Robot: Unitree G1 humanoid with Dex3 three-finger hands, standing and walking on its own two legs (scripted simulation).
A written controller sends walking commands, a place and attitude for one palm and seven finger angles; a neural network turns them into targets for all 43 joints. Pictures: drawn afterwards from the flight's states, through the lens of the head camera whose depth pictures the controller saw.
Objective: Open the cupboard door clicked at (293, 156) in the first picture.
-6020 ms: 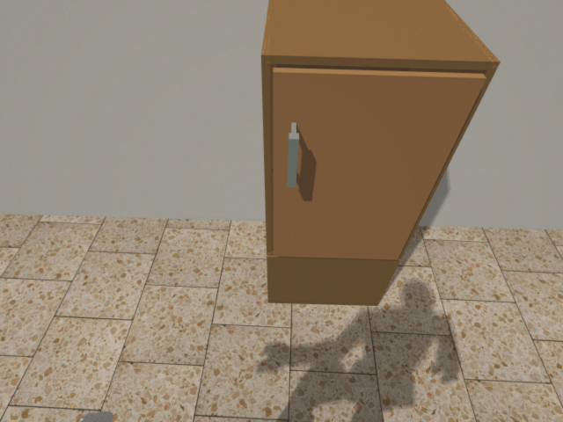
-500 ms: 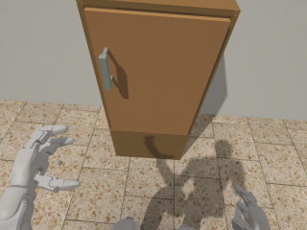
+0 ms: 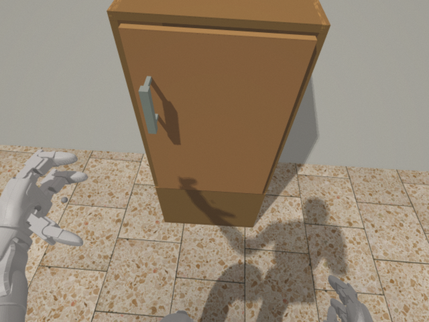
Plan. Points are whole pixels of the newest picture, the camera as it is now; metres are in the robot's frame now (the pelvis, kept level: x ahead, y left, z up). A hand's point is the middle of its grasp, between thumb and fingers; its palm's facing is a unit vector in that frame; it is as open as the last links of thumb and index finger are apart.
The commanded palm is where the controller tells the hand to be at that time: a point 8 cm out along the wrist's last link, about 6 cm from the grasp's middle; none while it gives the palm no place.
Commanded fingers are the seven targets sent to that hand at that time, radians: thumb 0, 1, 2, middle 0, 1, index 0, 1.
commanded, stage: raise the hand with hooked fingers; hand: left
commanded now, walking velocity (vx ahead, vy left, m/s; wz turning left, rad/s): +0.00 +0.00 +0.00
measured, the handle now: (150, 106) +0.57 +0.19 +0.05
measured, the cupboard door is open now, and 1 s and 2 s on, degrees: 0 0 0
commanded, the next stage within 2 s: move the hooked fingers beside the handle in 0.42 s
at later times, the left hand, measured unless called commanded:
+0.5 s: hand (77, 201) +0.29 +0.26 +0.07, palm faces +0.03 -1.00 -0.02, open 14.0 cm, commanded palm +0.26 +0.31 +0.07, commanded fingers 0.00 -0.50 0.30 -0.30 -1.20 -0.30 -1.20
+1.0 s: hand (92, 172) +0.35 +0.26 +0.07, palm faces +0.02 -1.00 +0.00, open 14.0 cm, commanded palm +0.33 +0.30 +0.07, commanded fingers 0.00 -0.50 0.30 -0.30 -1.20 -0.30 -1.20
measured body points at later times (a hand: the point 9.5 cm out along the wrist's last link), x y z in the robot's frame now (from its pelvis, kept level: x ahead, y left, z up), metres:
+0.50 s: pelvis +0.00 -0.01 +0.00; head +0.05 -0.01 +0.45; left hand +0.28 +0.31 +0.07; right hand +0.16 -0.26 -0.08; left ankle +0.02 +0.08 -0.70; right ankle +0.01 -0.11 -0.70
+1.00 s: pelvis +0.00 -0.01 +0.00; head +0.06 +0.00 +0.44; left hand +0.35 +0.31 +0.07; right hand +0.12 -0.28 -0.10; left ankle +0.02 +0.08 -0.70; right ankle +0.01 -0.11 -0.70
